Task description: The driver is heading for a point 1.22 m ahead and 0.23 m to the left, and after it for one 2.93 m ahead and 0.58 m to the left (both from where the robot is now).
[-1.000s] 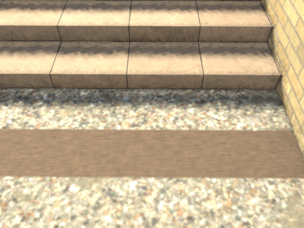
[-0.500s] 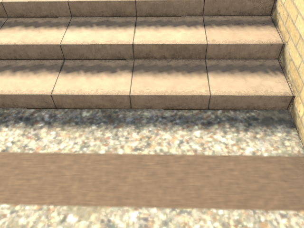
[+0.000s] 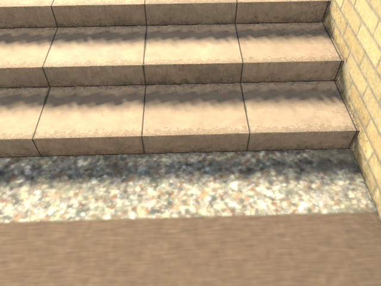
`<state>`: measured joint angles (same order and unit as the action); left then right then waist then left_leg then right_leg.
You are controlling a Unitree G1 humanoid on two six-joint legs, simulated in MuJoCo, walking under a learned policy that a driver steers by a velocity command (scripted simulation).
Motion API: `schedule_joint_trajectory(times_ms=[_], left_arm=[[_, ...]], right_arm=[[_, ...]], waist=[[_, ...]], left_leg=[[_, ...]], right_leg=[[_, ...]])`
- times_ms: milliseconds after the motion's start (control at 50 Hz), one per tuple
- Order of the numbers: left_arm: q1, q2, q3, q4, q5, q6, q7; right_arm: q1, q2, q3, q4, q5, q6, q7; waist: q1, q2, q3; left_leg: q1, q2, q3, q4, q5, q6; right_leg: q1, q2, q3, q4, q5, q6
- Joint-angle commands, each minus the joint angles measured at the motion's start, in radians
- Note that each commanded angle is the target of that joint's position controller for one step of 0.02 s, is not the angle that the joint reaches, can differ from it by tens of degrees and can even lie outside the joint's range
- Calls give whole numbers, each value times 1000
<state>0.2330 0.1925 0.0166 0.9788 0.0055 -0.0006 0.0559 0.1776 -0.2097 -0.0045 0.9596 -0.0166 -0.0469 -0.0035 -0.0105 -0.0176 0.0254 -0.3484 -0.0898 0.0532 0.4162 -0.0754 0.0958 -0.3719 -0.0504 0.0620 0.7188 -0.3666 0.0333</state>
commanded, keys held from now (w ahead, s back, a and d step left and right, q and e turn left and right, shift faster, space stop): no key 0.44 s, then w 0.56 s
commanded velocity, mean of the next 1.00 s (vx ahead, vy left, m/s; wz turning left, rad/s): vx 0.18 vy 0.00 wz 0.00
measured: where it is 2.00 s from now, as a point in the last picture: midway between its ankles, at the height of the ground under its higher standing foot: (198, 211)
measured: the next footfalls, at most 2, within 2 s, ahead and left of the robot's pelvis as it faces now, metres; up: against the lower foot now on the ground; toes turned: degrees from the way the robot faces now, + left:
right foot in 0.04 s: +0.07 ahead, -0.14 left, +0.00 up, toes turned +1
right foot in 1.22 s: +0.56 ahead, -0.12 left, +0.00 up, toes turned -1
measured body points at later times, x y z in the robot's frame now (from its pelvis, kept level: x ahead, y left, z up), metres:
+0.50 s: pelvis +0.06 -0.03 +0.00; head +0.07 -0.03 +0.45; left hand +0.05 +0.19 -0.16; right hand +0.11 -0.27 -0.15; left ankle +0.09 +0.07 -0.73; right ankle +0.03 -0.14 -0.73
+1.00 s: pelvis +0.23 +0.02 +0.01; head +0.23 +0.03 +0.46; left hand +0.37 +0.27 -0.11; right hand +0.17 -0.22 -0.13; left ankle +0.14 +0.09 -0.73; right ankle +0.36 -0.15 -0.66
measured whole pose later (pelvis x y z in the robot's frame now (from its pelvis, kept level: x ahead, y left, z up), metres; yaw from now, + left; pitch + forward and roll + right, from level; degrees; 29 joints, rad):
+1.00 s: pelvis +0.23 +0.02 +0.01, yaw +1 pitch +1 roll +0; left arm 0.12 0.25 0.07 0.92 -0.02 -0.09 0.00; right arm 0.44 -0.17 -0.01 1.08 -0.01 -0.09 0.00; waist -0.06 -0.03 -0.02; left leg 0.02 -0.06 0.05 0.21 -0.25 0.07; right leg -0.69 -0.12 0.00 0.91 -0.06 -0.04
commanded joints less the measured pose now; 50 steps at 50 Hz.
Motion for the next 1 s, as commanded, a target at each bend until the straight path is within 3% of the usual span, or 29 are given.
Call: schedule_joint_trajectory(times_ms=[20, 60, 80, 120, 140, 180, 240, 340, 440, 460, 480, 520, 560, 580, 600, 620, 660, 700, 720, 740, 760, 780, 800, 820, 840, 880, 940, 1000], left_arm=[[186, 60, 19, 36, 16, 23, -3], [183, 65, 15, 33, 30, 19, -5], [158, 131, 32, 46, 17, 11, -5], [105, 86, 24, 47, 11, -18, -6], [79, 87, 27, 44, 8, -30, -7], [68, 75, 28, 41, 1, -47, -9], [118, 62, 27, 56, -4, -51, -9], [161, 61, 24, 71, -4, -50, -14], [170, 50, 20, 77, -5, -42, -17], [193, 42, 19, 90, -7, -39, -18], [199, 55, 25, 93, -12, -35, -17], [201, 83, 36, 80, -23, -40, -15], [258, 118, 48, 83, -35, -67, -17], [263, 150, 58, 85, -37, -79, -20], [254, 151, 61, 82, -33, -89, -22], [248, 139, 60, 78, -28, -96, -26], [207, 136, 59, 62, -34, -94, -36], [123, 144, 58, 30, -36, -84, -41], [67, 137, 55, 4, -33, -87, -42], [62, 63, 36, -31, -28, -101, -42], [53, 50, 33, -44, -35, -118, -42], [43, 82, 40, -50, -53, -127, -50], [40, 92, 42, -47, -57, -130, -55], [34, 94, 48, -44, -47, -131, -53], [25, 113, 60, -44, -35, -126, -50], [27, 92, 63, -41, -32, -110, -55], [-88, 69, 55, -92, -24, -96, -55], [-238, 55, 40, -150, -24, -100, -62]], right_arm=[[-64, -126, -25, -60, 23, 3, -19], [-25, -101, -19, -40, 26, 7, -19], [16, -111, -31, -35, 31, 14, -26], [31, -90, -28, -23, 14, 15, -34], [50, -76, -26, -9, 8, 17, -37], [69, -75, -27, 11, 1, 19, -36], [54, -79, -27, 23, 11, 18, -32], [54, -66, -23, 42, 17, 12, -26], [66, -67, -23, 63, 22, 21, -28], [84, -59, -21, 77, 23, 24, -28], [90, -67, -26, 84, 30, 27, -29], [69, -79, -32, 77, 38, 18, -28], [-3, -51, -27, 44, 45, -18, -17], [-31, -33, -23, 28, 47, -38, -9], [-58, -36, -23, 15, 44, -52, -1], [-68, -47, -27, 7, 45, -63, 6], [-35, -53, -32, 15, 54, -72, 17], [133, -75, -56, 88, 54, -65, 18], [280, -125, -80, 131, 46, -59, 14], [422, -239, -111, 147, 48, -55, 11], [438, -198, -90, 150, 28, -64, 17], [324, -136, -66, 121, 23, -74, 15], [236, -97, -52, 89, 23, -78, 19], [185, -94, -45, 73, 23, -78, 27], [169, -77, -35, 67, 22, -75, 30], [214, -67, -27, 82, 16, -61, 26], [263, -111, -29, 91, 11, -53, 8], [271, -129, -31, 79, 11, -47, -7]], waist=[[72, 114, -47], [63, 54, 28], [10, -65, 73], [-12, -140, 59], [-28, -141, 47], [-29, -85, 31], [-2, -4, 33], [11, 16, -19], [11, 21, -25], [13, 17, -45], [13, 2, -23], [22, -25, 77], [54, -90, 138], [54, -142, 158], [53, -142, 169], [47, -127, 155], [9, -109, 120], [-75, -88, 59], [-140, -6, 17], [-173, 269, -43], [-155, 295, -74], [-93, 167, 5], [-57, 96, 30], [-31, 47, 50], [-15, 45, 52], [-6, 77, 41], [-19, 65, 66], [-48, 73, 94]], left_leg=[[-186, 235, -253, -244, -531, 66], [-196, 188, -221, -189, -565, -9], [-92, 116, -126, -140, -462, -31], [95, 97, -92, -30, -279, -42], [143, 96, -83, -5, -226, -39], [155, 100, -81, 2, -189, -31], [101, 113, -98, -19, -203, -16], [138, 114, -93, 19, -32, -15], [163, 116, -94, 46, 64, -12], [171, 103, -80, 51, -34, -10], [148, 80, -60, 71, -218, -4], [14, 68, -63, 98, -496, 10], [-147, 66, -40, 210, -428, 11], [-222, 68, -11, 285, -333, 10], [-268, 94, -27, 325, -310, 17], [-289, 110, -37, 342, -334, 22], [-191, 114, -18, 242, -342, 29], [201, 51, 26, 111, -188, 24], [373, 119, -101, 51, -200, 52], [559, 343, -504, -132, -283, 171], [580, 479, -798, -243, -297, 249], [513, 485, -713, -223, -300, 221], [452, 434, -567, -227, -266, 177], [399, 391, -459, -246, -199, 144], [363, 348, -365, -255, -92, 110], [335, 296, -248, -262, 79, 88], [321, 291, -192, -285, 201, 100], [271, 264, -141, -315, 184, 85]], right_leg=[[264, 33, -67, -116, 107, -33], [224, -24, -6, -273, 69, -81], [48, -22, 20, -324, -121, -105], [-84, -28, 44, -426, -226, -98], [-97, -27, 45, -437, -198, -84], [-68, -21, 38, -417, -135, -73], [9, 2, 7, -368, -22, -72], [81, 10, -13, -322, 147, -76], [106, 20, -26, -304, 236, -72], [119, 28, -35, -311, 142, -78], [104, 33, -31, -316, -11, -98], [68, -12, 47, -357, -278, -159], [148, -140, 231, -455, -354, -236], [208, -232, 349, -502, -317, -280], [240, -283, 401, -500, -205, -302], [277, -295, 393, -482, -75, -300], [274, -257, 289, -443, 56, -256], [67, -133, 124, -355, 160, -179], [-53, -54, 23, -152, 291, -131], [-269, 83, -124, 228, 183, -53], [-404, 107, -14, 477, -143, -61], [-483, 34, 43, 592, -102, -96], [-478, -16, 37, 592, 3, -119], [-462, -52, 22, 535, 94, -126], [-422, -76, 8, 477, 150, -125], [-376, -81, -32, 421, 200, -106], [-427, -79, -60, 287, 282, -69], [-370, -50, -88, 42, 405, -55]])
Keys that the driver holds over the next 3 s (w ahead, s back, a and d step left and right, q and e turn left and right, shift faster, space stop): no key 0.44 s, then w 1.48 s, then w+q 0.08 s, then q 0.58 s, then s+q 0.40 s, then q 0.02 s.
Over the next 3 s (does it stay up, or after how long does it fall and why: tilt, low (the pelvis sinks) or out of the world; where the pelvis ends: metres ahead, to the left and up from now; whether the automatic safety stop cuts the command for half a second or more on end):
stays up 0.83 0.06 0.01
